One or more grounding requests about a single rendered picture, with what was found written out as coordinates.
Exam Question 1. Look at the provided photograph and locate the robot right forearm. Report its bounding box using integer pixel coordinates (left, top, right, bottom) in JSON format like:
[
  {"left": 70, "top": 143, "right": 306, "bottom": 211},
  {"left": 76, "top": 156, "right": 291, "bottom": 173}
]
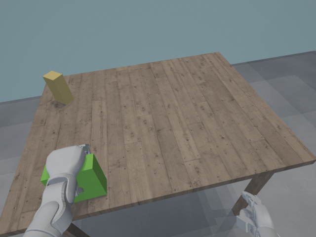
[{"left": 255, "top": 226, "right": 280, "bottom": 237}]

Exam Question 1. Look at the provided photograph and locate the sponge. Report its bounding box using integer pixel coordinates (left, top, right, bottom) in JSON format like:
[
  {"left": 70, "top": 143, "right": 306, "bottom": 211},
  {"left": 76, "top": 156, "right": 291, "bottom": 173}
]
[{"left": 40, "top": 154, "right": 107, "bottom": 202}]

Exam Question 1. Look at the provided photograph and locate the robot right hand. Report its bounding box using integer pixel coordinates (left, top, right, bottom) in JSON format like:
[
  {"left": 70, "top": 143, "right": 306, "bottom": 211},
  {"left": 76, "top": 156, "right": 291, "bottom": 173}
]
[{"left": 237, "top": 191, "right": 274, "bottom": 236}]

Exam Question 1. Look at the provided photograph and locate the table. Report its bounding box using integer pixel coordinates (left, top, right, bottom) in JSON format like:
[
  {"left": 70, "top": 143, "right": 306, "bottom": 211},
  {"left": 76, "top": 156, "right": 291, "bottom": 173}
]
[{"left": 0, "top": 52, "right": 316, "bottom": 237}]

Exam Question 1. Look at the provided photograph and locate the robot left hand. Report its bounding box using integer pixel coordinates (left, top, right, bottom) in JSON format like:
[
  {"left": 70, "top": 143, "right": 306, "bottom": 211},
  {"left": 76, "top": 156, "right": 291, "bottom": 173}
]
[{"left": 46, "top": 144, "right": 91, "bottom": 196}]

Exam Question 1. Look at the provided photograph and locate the robot left forearm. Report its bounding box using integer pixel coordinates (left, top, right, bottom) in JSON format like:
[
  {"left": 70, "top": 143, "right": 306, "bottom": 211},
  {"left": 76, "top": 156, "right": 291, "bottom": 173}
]
[{"left": 23, "top": 173, "right": 77, "bottom": 237}]

